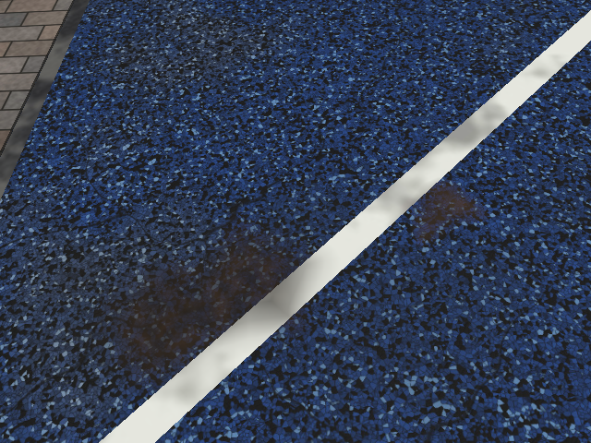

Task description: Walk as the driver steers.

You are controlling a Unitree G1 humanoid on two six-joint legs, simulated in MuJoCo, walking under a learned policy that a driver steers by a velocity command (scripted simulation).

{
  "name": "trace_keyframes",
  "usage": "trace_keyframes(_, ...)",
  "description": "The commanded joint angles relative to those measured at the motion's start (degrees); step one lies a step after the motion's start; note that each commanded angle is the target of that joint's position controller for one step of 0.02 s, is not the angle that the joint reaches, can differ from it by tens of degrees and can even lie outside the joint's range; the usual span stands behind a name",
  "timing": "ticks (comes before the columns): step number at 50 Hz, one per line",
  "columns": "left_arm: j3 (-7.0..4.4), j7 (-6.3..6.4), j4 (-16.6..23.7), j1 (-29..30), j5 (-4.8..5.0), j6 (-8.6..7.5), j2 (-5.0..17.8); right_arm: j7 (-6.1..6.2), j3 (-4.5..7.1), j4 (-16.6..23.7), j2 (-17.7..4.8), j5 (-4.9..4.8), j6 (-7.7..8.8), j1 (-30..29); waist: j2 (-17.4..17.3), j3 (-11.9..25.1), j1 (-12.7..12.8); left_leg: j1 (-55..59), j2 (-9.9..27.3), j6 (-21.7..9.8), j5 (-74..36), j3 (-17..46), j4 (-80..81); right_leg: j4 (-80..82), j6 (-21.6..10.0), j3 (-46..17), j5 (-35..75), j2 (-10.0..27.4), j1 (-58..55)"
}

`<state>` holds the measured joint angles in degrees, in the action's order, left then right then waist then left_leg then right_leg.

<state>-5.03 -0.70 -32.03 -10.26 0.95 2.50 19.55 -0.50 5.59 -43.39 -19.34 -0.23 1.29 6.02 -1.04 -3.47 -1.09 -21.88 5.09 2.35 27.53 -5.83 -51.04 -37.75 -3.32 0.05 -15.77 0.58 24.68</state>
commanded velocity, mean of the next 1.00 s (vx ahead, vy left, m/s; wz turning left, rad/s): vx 0.76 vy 0.00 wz -0.34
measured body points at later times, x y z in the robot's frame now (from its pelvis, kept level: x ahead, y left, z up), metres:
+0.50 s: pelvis +0.21 +0.02 +0.01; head +0.21 +0.04 +0.46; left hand +0.45 +0.20 -0.08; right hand +0.18 -0.27 -0.09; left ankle +0.22 +0.14 -0.72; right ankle +0.13 -0.10 -0.63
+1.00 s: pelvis +0.52 -0.17 +0.01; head +0.56 -0.18 +0.45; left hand +0.74 +0.04 -0.09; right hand +0.50 -0.47 -0.11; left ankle +0.48 -0.02 -0.62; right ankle +0.52 -0.31 -0.72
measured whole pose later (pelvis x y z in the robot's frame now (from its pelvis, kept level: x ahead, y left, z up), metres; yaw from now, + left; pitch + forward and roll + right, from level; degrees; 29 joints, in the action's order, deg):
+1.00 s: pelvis +0.52 -0.17 +0.01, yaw -15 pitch +2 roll -2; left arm -2.9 -1.0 -36.9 -10.1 -1.2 -5.1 15.4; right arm 1.2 3.2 -44.8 -18.3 -2.2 1.6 17.4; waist -2.0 -4.4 -1.2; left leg -29.1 4.1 1.4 24.1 2.1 -73.5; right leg -30.1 0.4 7.1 -12.4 2.3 19.0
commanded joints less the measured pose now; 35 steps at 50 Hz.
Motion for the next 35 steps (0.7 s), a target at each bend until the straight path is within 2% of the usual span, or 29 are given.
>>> trace_keyframes(1,-3.33,-0.11,1.7,-11.4,0.60,-3.64,12.1,-0.86,1.40,7.9,-6.6,-1.45,2.87,-7.2,9.8,8.7,5.6,-28.4,-2.8,-3.7,0.1,11.5,-14.0,25.9,-14.1,-38.6,-30.2,17.0,-25.9)
trace_keyframes(2,-2.61,0.14,2.4,-8.5,0.87,-3.79,10.7,-0.82,1.69,6.7,-7.1,-0.81,3.43,-6.2,8.1,7.5,3.9,-25.8,-2.1,-3.8,-2.8,11.7,-10.9,25.6,-12.3,-35.8,-27.6,15.6,-23.0)
trace_keyframes(3,-1.99,0.67,3.1,-5.8,0.66,-3.64,9.7,-0.87,1.78,6.2,-7.2,-0.01,3.95,-5.3,8.4,6.9,2.4,-21.6,-2.1,-3.5,-5.8,11.7,-6.5,25.5,-11.0,-32.0,-24.5,13.3,-19.1)
trace_keyframes(5,-1.58,1.55,3.9,-4.9,-0.22,-3.77,9.2,-1.35,1.62,5.1,-5.9,0.23,4.93,-4.7,8.6,7.0,1.7,-15.9,-4.2,-2.3,-11.6,10.1,-1.1,25.4,-10.2,-27.9,-18.8,9.9,-15.8)
trace_keyframes(7,-1.64,2.10,3.5,-6.6,0.00,-3.97,9.5,-1.58,1.01,5.0,-4.3,-0.06,5.32,-5.9,8.2,6.2,2.2,-12.7,-6.1,-1.3,-14.7,9.7,5.6,25.1,-10.3,-26.2,-15.4,8.1,-13.9)
trace_keyframes(10,-1.68,2.38,3.1,-7.0,0.77,-3.84,9.5,-1.82,0.07,5.9,-2.5,-0.75,5.50,-8.1,10.4,4.2,2.7,-7.5,-8.0,0.2,-15.7,9.8,13.3,23.7,-9.9,-25.4,-13.0,6.2,-9.6)
trace_keyframes(13,-1.35,2.08,3.3,-6.3,1.43,-3.61,8.4,-1.80,-0.19,7.2,-2.7,-1.51,5.79,-8.6,11.5,3.4,2.6,-1.1,-8.2,1.0,-16.0,10.7,17.8,21.3,-8.8,-28.4,-13.5,5.7,-5.4)
trace_keyframes(15,-0.89,1.94,3.9,-4.9,1.54,-3.41,7.2,-1.60,0.33,7.2,-4.1,-2.39,6.08,-6.0,11.7,3.6,1.1,5.3,-7.4,0.5,-17.3,11.2,20.1,19.0,-7.9,-30.9,-15.9,5.7,-2.6)
trace_keyframes(16,-0.29,1.89,4.1,-4.1,1.32,-3.45,5.6,-1.51,0.65,6.2,-4.5,-2.46,6.21,-2.3,11.3,4.5,-0.6,9.8,-6.4,-0.4,-19.0,10.3,21.9,16.4,-6.8,-29.8,-16.6,5.1,-1.4)
trace_keyframes(17,0.59,1.78,4.0,-4.4,0.98,-3.63,2.9,-1.34,1.11,4.5,-5.0,-2.10,6.31,3.1,10.1,6.2,-2.6,17.3,-5.2,-1.4,-18.9,9.4,22.8,11.3,-5.2,-27.5,-17.2,3.5,1.8)
trace_keyframes(18,1.86,1.56,3.6,-5.4,0.55,-3.95,-1.1,-1.12,1.67,2.5,-6.2,-0.94,6.63,12.0,5.1,10.3,-5.7,29.2,0.5,-3.5,-13.9,15.1,23.5,-2.3,-2.7,-22.0,-19.3,-0.3,8.8)
trace_keyframes(19,3.50,1.27,5.9,-7.0,0.98,-4.90,-5.6,-1.27,2.02,2.9,-10.6,1.89,6.64,17.5,-9.7,13.4,-5.2,37.3,13.3,-10.0,8.8,39.0,31.8,-22.9,-0.2,-13.9,-19.8,-6.0,20.4)
trace_keyframes(20,2.89,1.33,6.7,-8.6,3.38,-5.71,-1.7,-1.99,2.40,2.9,-12.0,1.93,6.45,14.3,-16.0,8.3,-2.7,33.8,19.2,-14.5,26.7,56.0,38.8,-33.4,0.1,-10.8,-14.4,-1.8,31.9)
trace_keyframes(21,1.88,1.42,5.4,-4.9,2.83,-5.70,2.5,-1.71,1.49,3.3,-8.2,0.52,6.22,13.1,-10.1,2.1,-3.9,30.3,17.7,-14.1,24.3,51.5,38.7,-38.5,0.1,-9.9,-9.3,0.4,35.2)
trace_keyframes(22,1.57,1.33,4.6,-2.9,1.51,-5.84,3.0,-1.35,0.69,2.7,-6.0,0.09,5.85,14.3,-5.1,0.2,-4.2,27.7,14.5,-12.7,17.2,42.9,37.3,-39.3,-0.2,-9.4,-5.1,1.1,35.0)
trace_keyframes(23,1.84,1.24,4.3,-1.8,0.66,-6.13,1.8,-1.23,0.08,2.4,-4.7,0.34,5.59,14.8,-3.2,-0.5,-3.7,24.9,11.3,-11.9,11.6,36.8,37.5,-37.9,-0.4,-9.5,-2.3,1.8,33.2)
trace_keyframes(25,2.23,0.58,4.6,-0.2,1.09,-6.42,-0.2,-1.01,-0.91,1.0,-2.7,0.70,5.59,15.7,-5.7,-2.3,-2.1,20.5,8.3,-11.2,5.9,30.0,39.5,-35.1,-0.7,-9.6,1.3,3.0,30.8)
trace_keyframes(27,2.45,0.20,4.5,1.1,1.44,-6.53,-1.0,-0.86,-1.67,-0.3,-0.7,0.64,5.76,17.1,-6.0,-3.0,-1.6,19.4,7.3,-11.9,0.4,25.8,41.0,-33.0,-0.1,-9.3,5.0,2.7,31.6)
trace_keyframes(29,2.75,0.01,4.7,3.4,1.12,-6.75,-1.5,-0.44,-2.03,-1.5,-0.7,0.55,5.74,18.4,-4.5,-3.9,-1.4,19.6,7.4,-12.7,-6.6,22.6,42.3,-28.9,0.8,-8.5,9.3,2.7,33.4)
trace_keyframes(31,3.18,-0.54,5.5,7.2,0.34,-7.18,-1.9,0.06,-2.53,-2.7,-0.9,0.23,5.56,19.4,-3.9,-4.4,-1.8,18.7,7.1,-12.5,-14.4,18.0,44.3,-22.5,1.8,-4.4,14.6,3.7,31.6)
trace_keyframes(33,3.94,-1.41,7.2,13.5,-0.09,-7.94,-3.4,0.34,-3.18,-4.5,-0.8,-0.57,5.31,22.8,-3.5,-5.5,-4.1,17.2,6.7,-12.4,-20.6,15.1,46.9,-14.8,2.1,0.0,18.8,4.3,26.4)
trace_keyframes(35,4.28,-2.74,9.0,18.3,0.48,-8.95,-4.4,0.70,-3.65,-5.9,-1.3,-1.13,4.68,26.0,-3.1,-7.2,-5.3,18.2,7.5,-12.7,-24.7,14.5,48.4,-7.0,2.2,0.8,20.2,3.2,21.5)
